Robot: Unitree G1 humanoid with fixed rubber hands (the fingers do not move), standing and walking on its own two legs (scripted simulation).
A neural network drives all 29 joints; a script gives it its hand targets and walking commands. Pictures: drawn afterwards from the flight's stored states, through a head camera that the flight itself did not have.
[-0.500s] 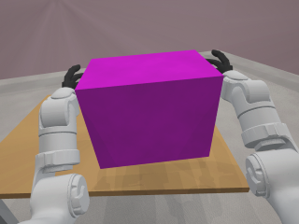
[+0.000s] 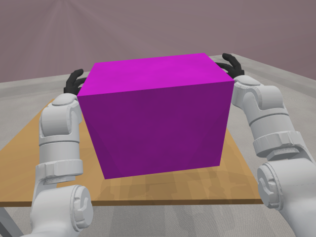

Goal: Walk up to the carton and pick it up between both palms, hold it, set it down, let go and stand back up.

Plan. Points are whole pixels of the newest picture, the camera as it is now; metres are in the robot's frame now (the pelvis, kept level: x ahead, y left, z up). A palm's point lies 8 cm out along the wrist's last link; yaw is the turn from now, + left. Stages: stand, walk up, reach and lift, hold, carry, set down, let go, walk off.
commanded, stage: hold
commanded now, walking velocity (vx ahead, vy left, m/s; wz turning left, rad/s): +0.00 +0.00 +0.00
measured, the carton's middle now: (156, 113) +0.37 +0.01 +0.22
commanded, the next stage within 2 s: none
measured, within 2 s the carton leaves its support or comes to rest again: neither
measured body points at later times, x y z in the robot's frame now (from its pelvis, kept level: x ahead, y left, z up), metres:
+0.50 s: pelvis +0.00 +0.00 +0.00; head -0.09 +0.02 +0.44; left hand +0.37 +0.20 +0.27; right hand +0.38 -0.18 +0.30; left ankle +0.01 +0.10 -0.75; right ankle +0.02 -0.10 -0.75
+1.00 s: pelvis +0.00 +0.00 +0.00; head -0.09 +0.02 +0.44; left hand +0.38 +0.20 +0.28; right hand +0.38 -0.18 +0.30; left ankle +0.01 +0.10 -0.75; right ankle +0.02 -0.10 -0.75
